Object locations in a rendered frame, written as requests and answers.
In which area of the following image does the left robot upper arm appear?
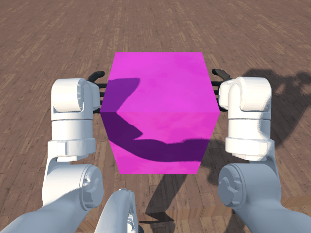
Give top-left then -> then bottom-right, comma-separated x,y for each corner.
0,164 -> 104,233

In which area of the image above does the robot left hand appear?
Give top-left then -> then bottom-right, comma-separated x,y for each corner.
87,71 -> 107,114

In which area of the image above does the left robot thigh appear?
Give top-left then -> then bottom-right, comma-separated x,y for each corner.
94,190 -> 136,233

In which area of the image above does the robot left shin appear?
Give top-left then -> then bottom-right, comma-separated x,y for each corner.
119,188 -> 138,233

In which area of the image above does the right robot forearm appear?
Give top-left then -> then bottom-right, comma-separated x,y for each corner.
218,77 -> 281,188

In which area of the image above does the carton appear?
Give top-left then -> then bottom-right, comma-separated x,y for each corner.
100,52 -> 220,174

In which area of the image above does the left robot forearm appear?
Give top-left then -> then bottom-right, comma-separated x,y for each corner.
42,78 -> 101,198

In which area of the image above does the robot right hand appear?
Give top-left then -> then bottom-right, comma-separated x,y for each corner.
211,69 -> 232,112

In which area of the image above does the right robot upper arm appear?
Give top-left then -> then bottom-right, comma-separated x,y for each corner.
218,163 -> 311,233

